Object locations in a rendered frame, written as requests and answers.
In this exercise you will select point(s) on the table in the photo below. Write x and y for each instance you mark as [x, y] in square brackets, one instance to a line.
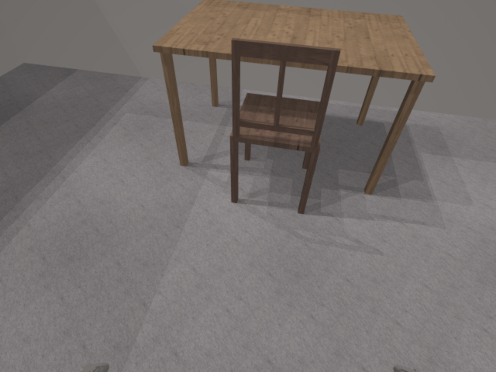
[377, 45]

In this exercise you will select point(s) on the chair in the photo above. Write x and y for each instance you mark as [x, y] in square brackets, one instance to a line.
[287, 123]

